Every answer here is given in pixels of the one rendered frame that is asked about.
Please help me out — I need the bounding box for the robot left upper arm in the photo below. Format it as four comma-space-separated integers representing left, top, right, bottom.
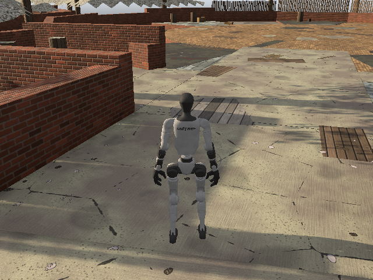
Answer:
160, 118, 174, 151

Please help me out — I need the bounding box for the robot right forearm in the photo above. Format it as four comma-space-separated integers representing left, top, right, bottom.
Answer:
207, 143, 218, 172

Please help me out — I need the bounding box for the robot right hand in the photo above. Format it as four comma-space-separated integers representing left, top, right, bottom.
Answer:
206, 170, 220, 187

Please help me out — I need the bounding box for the robot left forearm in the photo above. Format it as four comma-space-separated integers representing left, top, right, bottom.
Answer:
154, 142, 166, 171

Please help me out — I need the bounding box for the right robot thigh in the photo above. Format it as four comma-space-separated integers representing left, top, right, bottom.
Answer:
195, 162, 206, 202

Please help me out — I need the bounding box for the robot right upper arm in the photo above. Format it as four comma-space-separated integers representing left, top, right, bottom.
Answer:
199, 118, 213, 151

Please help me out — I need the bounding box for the right robot shin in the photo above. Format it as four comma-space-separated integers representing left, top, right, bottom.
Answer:
198, 192, 206, 231

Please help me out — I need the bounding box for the robot left hand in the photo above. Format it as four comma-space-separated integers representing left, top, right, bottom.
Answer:
153, 169, 166, 186

